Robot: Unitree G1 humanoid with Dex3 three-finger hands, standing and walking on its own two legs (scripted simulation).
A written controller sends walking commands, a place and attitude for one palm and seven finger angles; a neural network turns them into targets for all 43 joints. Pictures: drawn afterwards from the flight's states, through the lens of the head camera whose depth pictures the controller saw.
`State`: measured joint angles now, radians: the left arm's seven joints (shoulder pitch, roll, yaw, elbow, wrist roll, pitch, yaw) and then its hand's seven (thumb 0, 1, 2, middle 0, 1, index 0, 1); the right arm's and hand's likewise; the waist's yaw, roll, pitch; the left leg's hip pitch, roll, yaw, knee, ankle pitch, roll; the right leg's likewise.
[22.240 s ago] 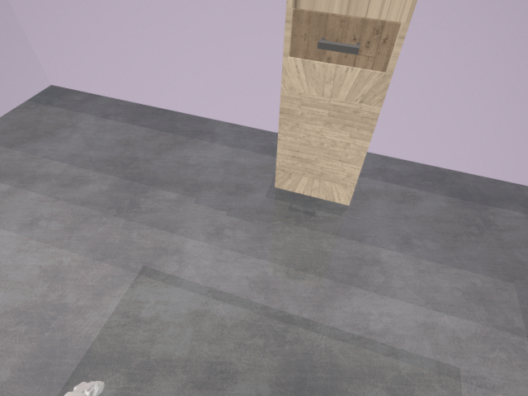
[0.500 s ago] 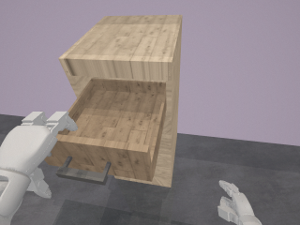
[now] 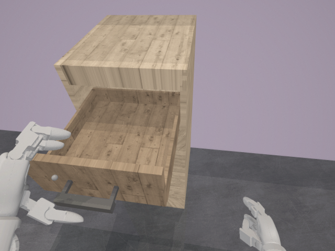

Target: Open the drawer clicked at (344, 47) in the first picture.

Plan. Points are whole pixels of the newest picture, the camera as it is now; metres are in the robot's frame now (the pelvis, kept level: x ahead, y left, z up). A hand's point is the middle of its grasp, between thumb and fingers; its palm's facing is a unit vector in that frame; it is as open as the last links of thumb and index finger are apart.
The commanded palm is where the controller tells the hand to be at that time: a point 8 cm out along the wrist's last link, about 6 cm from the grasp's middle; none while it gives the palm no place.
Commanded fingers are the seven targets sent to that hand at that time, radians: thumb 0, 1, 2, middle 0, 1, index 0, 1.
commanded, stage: draw the hand back to the body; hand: left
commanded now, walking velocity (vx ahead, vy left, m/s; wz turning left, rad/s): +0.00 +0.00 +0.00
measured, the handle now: (88, 194) +0.23 +0.23 +0.03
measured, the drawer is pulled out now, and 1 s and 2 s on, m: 0.29 0.29 0.29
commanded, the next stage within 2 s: step back with the hand held close in 0.86 s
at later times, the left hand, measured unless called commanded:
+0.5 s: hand (52, 165) +0.20 +0.22 +0.20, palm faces +0.40 -0.81 -0.42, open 10.0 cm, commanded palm +0.15 +0.26 +0.21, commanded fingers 0.00 0.65 0.80 -0.22 -0.46 -0.22 -0.46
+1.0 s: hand (54, 168) +0.19 +0.21 +0.20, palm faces +0.42 -0.81 -0.41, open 7.5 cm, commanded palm +0.14 +0.25 +0.21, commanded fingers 0.00 0.90 0.90 -0.20 -0.30 -0.20 -0.30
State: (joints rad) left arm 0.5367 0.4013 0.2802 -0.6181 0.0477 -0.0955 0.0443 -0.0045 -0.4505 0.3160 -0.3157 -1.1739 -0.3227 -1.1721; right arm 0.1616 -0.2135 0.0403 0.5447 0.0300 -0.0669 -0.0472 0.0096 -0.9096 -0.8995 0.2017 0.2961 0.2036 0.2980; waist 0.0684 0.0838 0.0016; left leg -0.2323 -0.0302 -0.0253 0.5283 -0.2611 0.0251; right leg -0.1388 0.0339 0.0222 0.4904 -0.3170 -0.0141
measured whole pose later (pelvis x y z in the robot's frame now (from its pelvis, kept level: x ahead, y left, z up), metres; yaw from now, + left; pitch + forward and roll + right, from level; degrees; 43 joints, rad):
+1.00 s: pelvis +0.01 -0.03 +0.00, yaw +0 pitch -2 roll +0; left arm 0.52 0.35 0.36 -0.54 -0.09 -0.15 0.09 0.01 0.87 0.89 -0.21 -0.31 -0.22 -0.31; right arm 0.19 -0.22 0.01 0.62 0.03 -0.10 -0.06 0.01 -0.91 -0.90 0.20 0.30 0.20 0.30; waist 0.06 0.08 -0.01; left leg -0.18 0.00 -0.04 0.47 -0.25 -0.01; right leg -0.09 0.06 0.01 0.43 -0.30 -0.05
